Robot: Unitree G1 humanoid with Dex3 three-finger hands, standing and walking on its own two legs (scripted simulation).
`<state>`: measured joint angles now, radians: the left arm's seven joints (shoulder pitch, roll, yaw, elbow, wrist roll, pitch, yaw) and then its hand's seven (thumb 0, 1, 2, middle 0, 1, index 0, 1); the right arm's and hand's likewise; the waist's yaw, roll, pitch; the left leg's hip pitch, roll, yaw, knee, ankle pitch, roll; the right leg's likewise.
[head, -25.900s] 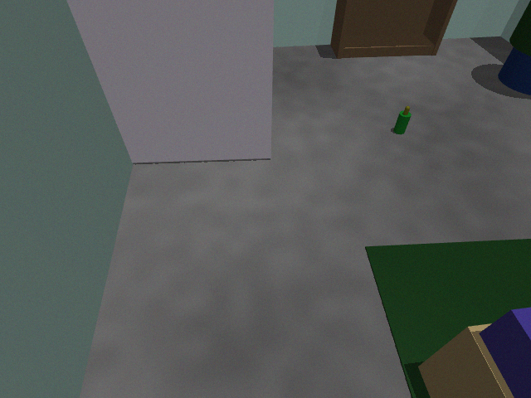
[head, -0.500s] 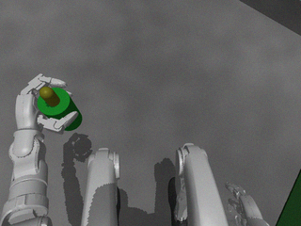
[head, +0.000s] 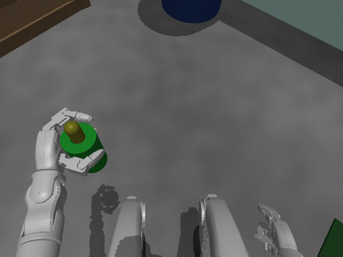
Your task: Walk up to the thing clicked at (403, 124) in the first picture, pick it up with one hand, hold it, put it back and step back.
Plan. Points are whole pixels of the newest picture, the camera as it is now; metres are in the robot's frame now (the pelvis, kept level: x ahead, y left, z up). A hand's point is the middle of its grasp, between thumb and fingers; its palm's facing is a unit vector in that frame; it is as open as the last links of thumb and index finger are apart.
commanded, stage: lift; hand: left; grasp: from the side
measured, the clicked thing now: (83, 145) +0.36 +0.20 +0.00
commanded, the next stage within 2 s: hold in 1.22 s
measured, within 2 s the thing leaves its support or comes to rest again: neither
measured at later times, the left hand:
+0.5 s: hand (63, 121) +0.35 +0.20 +0.12, palm faces +0.10 -0.99 -0.04, open 9.6 cm
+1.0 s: hand (62, 101) +0.36 +0.18 +0.17, palm faces +0.10 -0.99 -0.02, open 9.6 cm
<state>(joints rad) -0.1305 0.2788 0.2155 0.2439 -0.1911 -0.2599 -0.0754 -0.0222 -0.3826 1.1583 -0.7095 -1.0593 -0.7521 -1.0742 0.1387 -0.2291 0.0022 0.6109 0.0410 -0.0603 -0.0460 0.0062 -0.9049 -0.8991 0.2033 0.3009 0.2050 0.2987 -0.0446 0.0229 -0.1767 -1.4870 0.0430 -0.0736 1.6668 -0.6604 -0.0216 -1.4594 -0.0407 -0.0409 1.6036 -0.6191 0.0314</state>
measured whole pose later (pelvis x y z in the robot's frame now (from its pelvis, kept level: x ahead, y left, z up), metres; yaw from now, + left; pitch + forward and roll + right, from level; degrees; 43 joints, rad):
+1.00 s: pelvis +0.04 +0.00 +0.14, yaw +1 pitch +11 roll -2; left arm -0.07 0.22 0.14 0.38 -0.18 -0.31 -0.07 -0.02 -0.38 1.16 -0.71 -1.06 -0.75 -1.07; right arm 0.22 -0.21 0.02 0.66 0.01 -0.07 -0.07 0.01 -0.90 -0.90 0.20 0.30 0.20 0.30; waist -0.04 0.01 -0.07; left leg -0.73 0.05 -0.03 1.03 -0.49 -0.03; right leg -0.71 -0.03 -0.04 0.97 -0.45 0.03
